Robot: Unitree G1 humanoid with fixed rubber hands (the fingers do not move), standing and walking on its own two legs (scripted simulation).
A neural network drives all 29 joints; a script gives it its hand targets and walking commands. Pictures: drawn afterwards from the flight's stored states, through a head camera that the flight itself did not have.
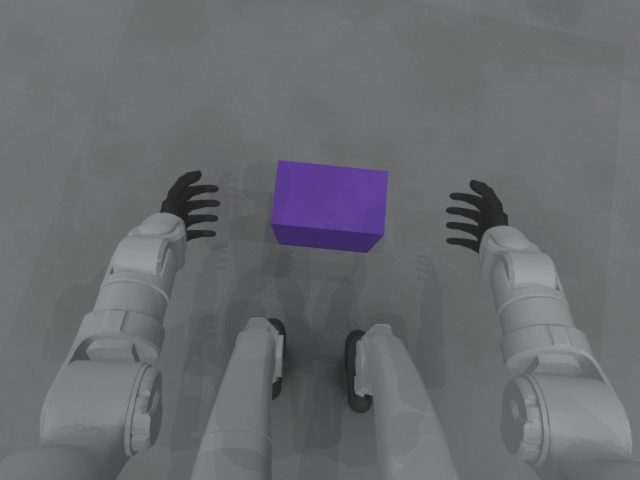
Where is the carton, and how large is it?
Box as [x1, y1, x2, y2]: [270, 160, 387, 252]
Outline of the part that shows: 278,160 270,223 278,243 367,252 383,235 387,171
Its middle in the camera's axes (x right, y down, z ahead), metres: +0.02 -0.07 +0.98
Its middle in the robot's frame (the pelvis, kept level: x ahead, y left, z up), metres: +0.53 -0.02 -0.56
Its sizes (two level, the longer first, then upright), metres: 0.250 0.148 0.244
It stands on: the floor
